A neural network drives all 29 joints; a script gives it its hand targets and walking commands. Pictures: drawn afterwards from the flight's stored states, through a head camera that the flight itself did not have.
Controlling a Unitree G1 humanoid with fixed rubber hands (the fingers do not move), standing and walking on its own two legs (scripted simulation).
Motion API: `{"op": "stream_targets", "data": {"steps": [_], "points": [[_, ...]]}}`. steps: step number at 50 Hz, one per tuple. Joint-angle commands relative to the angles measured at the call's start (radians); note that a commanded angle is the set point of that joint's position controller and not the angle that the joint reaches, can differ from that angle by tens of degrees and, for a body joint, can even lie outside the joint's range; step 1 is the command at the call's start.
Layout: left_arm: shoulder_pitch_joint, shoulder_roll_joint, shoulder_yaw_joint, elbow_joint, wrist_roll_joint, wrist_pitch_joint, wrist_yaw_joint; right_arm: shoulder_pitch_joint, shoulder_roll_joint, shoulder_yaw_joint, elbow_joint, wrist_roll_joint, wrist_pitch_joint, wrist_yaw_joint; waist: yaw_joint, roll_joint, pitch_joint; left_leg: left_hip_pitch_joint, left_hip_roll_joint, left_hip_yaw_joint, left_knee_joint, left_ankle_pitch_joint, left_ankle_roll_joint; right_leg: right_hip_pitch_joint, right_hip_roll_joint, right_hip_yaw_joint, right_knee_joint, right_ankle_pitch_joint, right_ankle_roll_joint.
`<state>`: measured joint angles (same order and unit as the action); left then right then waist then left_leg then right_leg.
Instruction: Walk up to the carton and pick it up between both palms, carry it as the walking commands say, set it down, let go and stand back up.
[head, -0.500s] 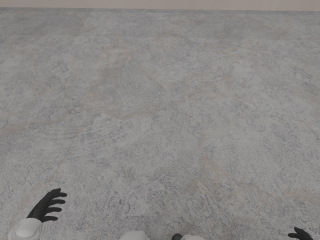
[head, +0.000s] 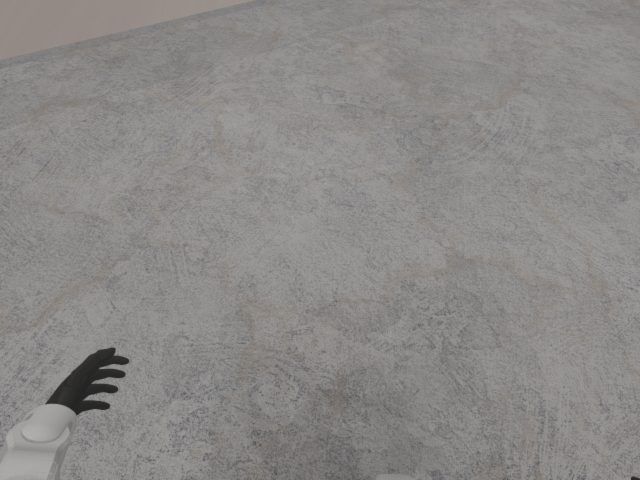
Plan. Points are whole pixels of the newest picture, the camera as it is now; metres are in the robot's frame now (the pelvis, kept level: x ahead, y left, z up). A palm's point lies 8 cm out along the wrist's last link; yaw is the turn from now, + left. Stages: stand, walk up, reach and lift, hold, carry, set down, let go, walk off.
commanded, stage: walk up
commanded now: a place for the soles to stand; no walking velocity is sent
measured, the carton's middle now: out of the picture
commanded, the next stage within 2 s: none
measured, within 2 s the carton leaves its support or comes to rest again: neither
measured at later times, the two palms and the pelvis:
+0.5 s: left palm (248, 297) +0.36 +0.10 -0.04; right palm out of the picture -0.11 -0.43 +0.00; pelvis +0.03 -0.06 +0.02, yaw -33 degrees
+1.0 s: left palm (400, 258) +0.45 -0.14 -0.07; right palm out of the picture -0.16 -0.48 -0.04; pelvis +0.10 -0.22 +0.00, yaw -58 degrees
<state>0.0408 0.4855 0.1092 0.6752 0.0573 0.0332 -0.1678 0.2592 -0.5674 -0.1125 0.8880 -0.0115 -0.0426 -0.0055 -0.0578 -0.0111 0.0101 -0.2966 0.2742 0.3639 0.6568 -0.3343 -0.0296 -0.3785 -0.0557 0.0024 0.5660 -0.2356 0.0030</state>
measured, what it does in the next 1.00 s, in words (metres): steps to the right, turning right: left foot, then right foot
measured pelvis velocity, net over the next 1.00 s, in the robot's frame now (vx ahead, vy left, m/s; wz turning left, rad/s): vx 0.10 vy -0.22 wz -1.00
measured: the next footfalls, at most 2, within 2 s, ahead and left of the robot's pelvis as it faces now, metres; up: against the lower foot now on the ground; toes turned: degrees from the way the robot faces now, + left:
left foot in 0.26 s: +0.12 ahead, +0.04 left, +0.00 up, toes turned -14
right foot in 0.66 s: +0.03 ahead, -0.32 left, +0.00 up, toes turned -44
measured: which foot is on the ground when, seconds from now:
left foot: up 0.00-0.24, down 0.26-0.66, up 0.68-0.92, down 0.94-1.00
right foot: down 0.00-0.26, up 0.28-0.64, down 0.66-0.94, up 0.96-1.00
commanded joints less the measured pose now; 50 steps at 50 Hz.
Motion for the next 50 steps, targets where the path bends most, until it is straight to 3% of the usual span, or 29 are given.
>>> {"op": "stream_targets", "data": {"steps": [1, 2, 3, 5, 10, 12, 13, 14, 15, 16, 18, 21, 25, 31, 32, 33, 34, 35, 36, 37, 38, 39, 43, 44, 46, 47, 48, 49, 50], "points": [[0.136, 0.346, 0.107, -0.049, 0.014, -0.002, 0.029, -0.102, -0.101, 0.019, -0.097, 0.028, -0.01, -0.015, 0.159, -0.334, -0.1, -0.428, -0.201, -0.193, 0.283, -0.31, 0.001, 0.311, -0.187, 0.532, -0.329, -0.086, -0.278], [0.102, 0.31, 0.102, -0.077, -0.002, 0.006, 0.03, -0.064, -0.131, 0.011, -0.076, 0.027, -0.011, -0.022, 0.139, -0.251, -0.111, -0.397, -0.168, -0.286, 0.312, -0.244, -0.01, 0.304, -0.155, 0.482, -0.309, -0.08, -0.272], [0.057, 0.272, 0.092, -0.099, -0.005, 0.011, 0.032, -0.007, -0.148, -0.004, -0.052, 0.02, -0.014, -0.025, 0.1, -0.199, -0.096, -0.354, -0.168, -0.298, 0.312, -0.172, -0.008, 0.246, -0.112, 0.411, -0.296, -0.095, -0.246], [-0.021, 0.208, 0.066, -0.136, -0.006, 0.015, 0.025, 0.083, -0.168, -0.022, -0.022, 0.01, -0.021, -0.027, 0.044, -0.196, -0.097, -0.229, -0.202, -0.299, 0.232, -0.062, -0.004, 0.161, -0.028, 0.335, -0.282, -0.054, -0.208], [0.007, 0.167, 0.053, -0.168, 0.004, 0.008, 0.011, 0.124, -0.127, -0.026, -0.055, 0.003, -0.038, -0.042, 0.046, -0.218, -0.103, -0.049, -0.281, -0.333, -0.006, -0.017, 0.048, 0.078, -0.043, 0.472, -0.277, -0.057, -0.226], [-0.019, 0.13, 0.034, -0.182, -0.004, 0.008, 0.01, 0.16, -0.141, -0.035, -0.065, -0.013, -0.058, -0.052, 0.001, -0.135, -0.088, 0.21, -0.268, -0.375, -0.193, 0.119, 0.081, -0.145, 0.028, 0.415, -0.218, -0.145, -0.152], [-0.02, 0.079, 0.021, -0.193, -0.005, 0.006, 0.01, 0.195, -0.2, -0.051, -0.077, -0.029, -0.065, -0.056, -0.028, 0.002, -0.088, 0.364, -0.14, -0.536, -0.332, -0.02, 0.098, -0.31, 0.12, 0.313, -0.126, -0.205, -0.073], [0.038, 0.047, 0.013, -0.179, 0.004, 0.003, 0.015, 0.157, -0.299, -0.075, -0.099, -0.035, -0.067, -0.062, -0.017, 0.245, -0.088, 0.328, 0.19, -0.808, -0.503, -0.231, 0.187, -0.399, 0.167, 0.127, 0.193, -0.153, -0.009], [0.03, 0.145, 0.041, -0.162, 0.027, 0.003, 0.022, 0.045, -0.276, -0.073, -0.139, -0.018, -0.072, -0.057, 0.018, 0.099, -0.015, 0.146, 0.296, -0.828, -0.536, -0.225, 0.238, -0.373, 0.044, 0.147, 0.345, -0.125, 0.019], [0.03, 0.188, 0.063, -0.146, 0.022, 0.003, 0.014, 0.009, -0.238, -0.06, -0.139, -0.007, -0.077, -0.051, 0.039, 0.042, 0.016, 0.086, 0.25, -0.707, -0.515, -0.184, 0.252, -0.327, -0.009, 0.143, 0.381, -0.072, 0.026], [0.056, 0.185, 0.069, -0.117, 0.01, -0.001, -0.013, -0.011, -0.181, -0.055, -0.129, -0.016, -0.079, -0.049, 0.06, 0.059, 0.006, 0.084, 0.135, -0.466, -0.47, -0.073, 0.213, -0.26, -0.048, 0.117, 0.401, 0.019, 0.038], [-0.033, 0.136, 0.043, -0.113, -0.014, -0.007, -0.04, 0.019, -0.194, -0.07, -0.104, -0.02, -0.074, -0.04, 0.006, 0.119, 0.011, 0.147, 0.084, -0.273, -0.465, 0.065, 0.191, -0.248, -0.06, 0.038, 0.278, 0.058, 0.047], [-0.116, 0.097, 0.03, -0.105, -0.021, -0.002, -0.048, 0.081, -0.225, -0.077, -0.072, -0.024, -0.066, -0.02, -0.014, 0.131, 0.001, 0.217, 0.09, -0.169, -0.404, 0.202, 0.196, -0.203, -0.05, -0.047, 0.141, 0.024, 0.03], [-0.092, 0.127, 0.045, -0.07, -0.033, -0.003, -0.027, 0.044, -0.261, -0.071, -0.098, -0.004, -0.044, -0.006, 0.031, 0.221, -0.028, 0.237, 0.114, -0.14, -0.248, 0.311, 0.182, -0.099, 0.01, -0.098, 0.002, -0.065, -0.024], [-0.042, 0.148, 0.056, -0.05, -0.027, -0.006, -0.02, 0.027, -0.257, -0.065, -0.107, 0.004, -0.043, -0.005, 0.071, 0.191, -0.057, 0.177, 0.093, -0.102, -0.146, 0.291, 0.166, 0.014, 0.033, -0.105, -0.064, -0.036, -0.044], [0.083, 0.199, 0.078, 0.0, -0.014, -0.011, -0.009, 0.027, -0.217, -0.05, -0.115, 0.001, -0.041, -0.005, 0.138, 0.076, -0.141, 0.048, 0.025, -0.034, 0.118, 0.284, 0.137, 0.246, 0.048, -0.044, -0.125, -0.072, -0.088], [0.177, 0.31, 0.113, 0.015, 0.0, -0.012, 0.004, 0.003, -0.148, -0.015, -0.14, 0.013, -0.04, -0.001, 0.216, -0.207, -0.131, -0.293, -0.115, -0.008, 0.405, 0.016, 0.072, 0.423, -0.092, 0.277, -0.278, -0.279, -0.199], [0.165, 0.386, 0.131, -0.01, -0.01, -0.005, 0.015, -0.027, -0.13, 0.016, -0.162, 0.022, -0.04, -0.006, 0.205, -0.361, -0.103, -0.543, -0.181, -0.173, 0.474, -0.28, 0.044, 0.491, -0.205, 0.551, -0.35, -0.318, -0.286], [0.148, 0.331, 0.122, -0.03, -0.033, -0.002, 0.022, -0.045, -0.164, 0.015, -0.16, 0.023, -0.05, -0.01, 0.186, -0.221, -0.093, -0.515, -0.127, -0.307, 0.451, -0.216, 0.038, 0.466, -0.193, 0.524, -0.343, -0.227, -0.291], [0.101, 0.283, 0.109, -0.05, -0.037, -0.002, 0.029, 0.012, -0.175, 0.007, -0.14, 0.015, -0.057, -0.009, 0.137, -0.135, -0.072, -0.455, -0.118, -0.321, 0.396, -0.166, 0.034, 0.392, -0.163, 0.448, -0.318, -0.193, -0.27], [0.036, 0.266, 0.096, -0.08, -0.054, 0.004, 0.03, 0.059, -0.187, -0.013, -0.112, 0.008, -0.072, -0.015, 0.095, -0.125, -0.051, -0.359, -0.105, -0.334, 0.288, -0.14, 0.046, 0.287, -0.097, 0.365, -0.286, -0.166, -0.252], [-0.007, 0.237, 0.085, -0.098, -0.053, 0.001, 0.025, 0.097, -0.189, -0.019, -0.099, -0.001, -0.076, -0.017, 0.077, -0.147, -0.059, -0.284, -0.143, -0.311, 0.22, -0.126, 0.042, 0.216, -0.058, 0.322, -0.273, -0.126, -0.247], [0.012, 0.207, 0.079, -0.127, -0.028, -0.01, 0.007, 0.136, -0.145, -0.03, -0.115, -0.009, -0.081, -0.021, 0.07, -0.179, -0.091, -0.111, -0.222, -0.281, 0.049, -0.023, 0.06, 0.068, -0.069, 0.397, -0.289, -0.192, -0.264], [-0.001, 0.208, 0.079, -0.121, -0.027, -0.013, 0.007, 0.131, -0.135, -0.027, -0.098, -0.013, -0.086, -0.023, 0.056, -0.203, -0.102, -0.038, -0.233, -0.287, 0.014, 0.022, 0.062, 0.006, -0.061, 0.402, -0.267, -0.247, -0.25], [-0.061, 0.167, 0.06, -0.14, -0.028, -0.011, 0.005, 0.219, -0.15, -0.042, -0.074, -0.024, -0.101, -0.029, -0.027, -0.122, -0.082, 0.293, -0.237, -0.322, -0.107, 0.129, 0.092, -0.31, 0.003, 0.344, -0.14, -0.363, -0.175], [-0.075, 0.108, 0.042, -0.157, -0.025, -0.017, 0.008, 0.32, -0.22, -0.063, -0.066, -0.039, -0.109, -0.036, -0.09, 0.061, -0.096, 0.446, -0.108, -0.504, -0.276, -0.093, 0.102, -0.469, 0.105, 0.235, 0.049, -0.381, -0.101], [-0.039, 0.059, 0.026, -0.154, -0.012, -0.022, 0.02, 0.295, -0.328, -0.087, -0.091, -0.052, -0.116, -0.05, -0.072, 0.242, -0.081, 0.392, 0.24, -0.935, -0.521, -0.449, 0.173, -0.557, 0.163, 0.143, 0.405, -0.233, -0.038], [0.015, 0.166, 0.051, -0.108, 0.008, -0.019, 0.031, 0.137, -0.32, -0.084, -0.134, -0.02, -0.119, -0.05, 0.005, 0.066, -0.029, 0.23, 0.312, -0.965, -0.543, -0.494, 0.216, -0.508, 0.051, 0.208, 0.498, -0.156, 0.001], [0.041, 0.204, 0.068, -0.07, 0.001, -0.022, 0.024, 0.05, -0.271, -0.061, -0.135, -0.01, -0.12, -0.042, 0.053, 0.009, 0.008, 0.154, 0.245, -0.839, -0.506, -0.407, 0.244, -0.439, -0.004, 0.174, 0.502, -0.093, 0.015]]}}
